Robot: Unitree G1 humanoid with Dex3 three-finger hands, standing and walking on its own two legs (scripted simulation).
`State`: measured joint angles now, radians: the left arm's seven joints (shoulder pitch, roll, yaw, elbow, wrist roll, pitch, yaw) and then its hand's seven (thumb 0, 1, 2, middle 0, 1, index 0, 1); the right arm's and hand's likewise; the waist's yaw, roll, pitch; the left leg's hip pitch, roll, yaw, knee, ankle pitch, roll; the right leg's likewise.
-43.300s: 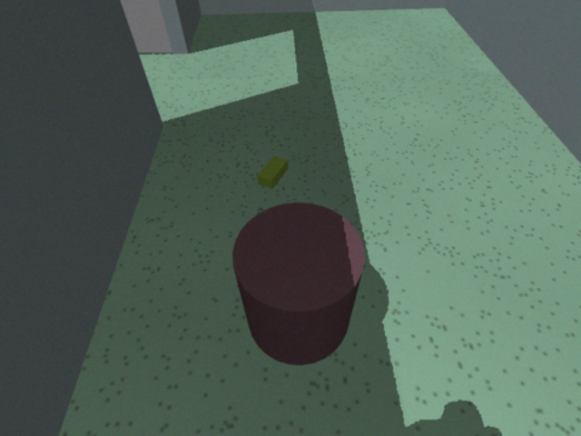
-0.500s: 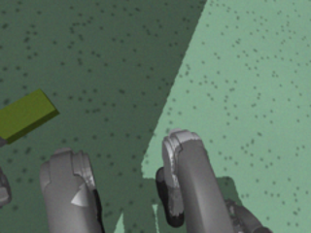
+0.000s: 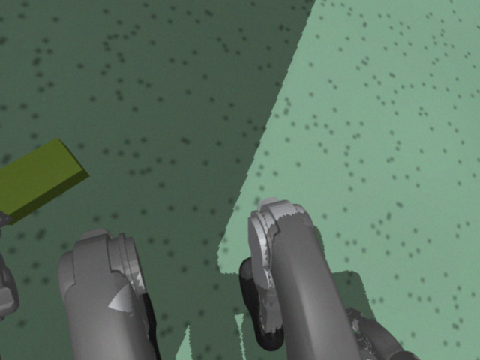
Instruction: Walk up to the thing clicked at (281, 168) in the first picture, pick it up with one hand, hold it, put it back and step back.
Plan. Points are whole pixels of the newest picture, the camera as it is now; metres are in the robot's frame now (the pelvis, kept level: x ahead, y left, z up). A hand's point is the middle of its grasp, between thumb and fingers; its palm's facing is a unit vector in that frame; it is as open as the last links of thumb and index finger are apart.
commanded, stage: approach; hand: left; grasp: from above
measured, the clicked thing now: (34, 181) +0.44 +0.33 -0.29
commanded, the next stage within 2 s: rest palm in 0.52 s
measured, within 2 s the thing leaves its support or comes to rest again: neither
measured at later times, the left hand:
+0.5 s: hand (18, 162) +0.45 +0.31 -0.17, palm faces -0.34 -0.25 -0.91, open 14.4 cm
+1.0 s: hand (18, 181) +0.43 +0.33 -0.22, palm faces -0.34 -0.28 -0.90, open 14.5 cm
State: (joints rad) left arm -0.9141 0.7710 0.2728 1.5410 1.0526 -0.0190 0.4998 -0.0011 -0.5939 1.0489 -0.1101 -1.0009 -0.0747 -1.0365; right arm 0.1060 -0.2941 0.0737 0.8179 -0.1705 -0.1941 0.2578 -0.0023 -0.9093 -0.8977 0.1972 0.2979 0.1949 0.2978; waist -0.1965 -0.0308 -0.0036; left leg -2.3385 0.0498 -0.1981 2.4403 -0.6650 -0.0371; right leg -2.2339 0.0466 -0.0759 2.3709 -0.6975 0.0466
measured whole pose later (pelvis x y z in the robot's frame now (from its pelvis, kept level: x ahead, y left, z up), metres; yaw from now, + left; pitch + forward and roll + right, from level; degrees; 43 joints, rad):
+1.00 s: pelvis +0.00 +0.00 -0.01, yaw -2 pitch +30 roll -10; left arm -1.04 0.83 0.26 1.73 1.06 -0.01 0.61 0.00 -0.59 1.05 -0.10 -0.96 -0.05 -1.00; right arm 0.09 -0.33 0.15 0.80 -0.21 -0.30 0.30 0.00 -0.90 -0.90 0.19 0.30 0.19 0.30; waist -0.28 -0.08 0.08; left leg -2.34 0.05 -0.24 2.48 -0.68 -0.04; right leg -2.22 0.06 -0.11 2.38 -0.70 0.05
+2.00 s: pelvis +0.00 +0.01 -0.01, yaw -5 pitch +25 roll -14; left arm -1.06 1.02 0.29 1.85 1.05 -0.03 0.70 0.00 -0.55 0.98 -0.12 -0.98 -0.09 -1.00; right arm 0.08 -0.36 0.26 0.77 -0.26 -0.38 0.35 0.00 -0.91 -0.90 0.19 0.30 0.19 0.30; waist -0.35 -0.15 0.21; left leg -2.33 0.05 -0.30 2.54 -0.69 -0.02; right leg -2.18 0.08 -0.15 2.38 -0.68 0.07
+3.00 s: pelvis -0.01 +0.01 -0.01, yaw -6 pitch +24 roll -15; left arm -1.06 1.04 0.26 1.84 1.03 -0.04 0.71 0.00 -0.08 0.52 -0.50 -0.60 -0.56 -0.60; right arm 0.09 -0.38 0.30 0.73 -0.26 -0.39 0.35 0.00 -0.90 -0.90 0.20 0.30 0.19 0.30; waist -0.36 -0.16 0.24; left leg -2.30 0.05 -0.31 2.52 -0.68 -0.03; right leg -2.15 0.09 -0.17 2.35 -0.66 0.08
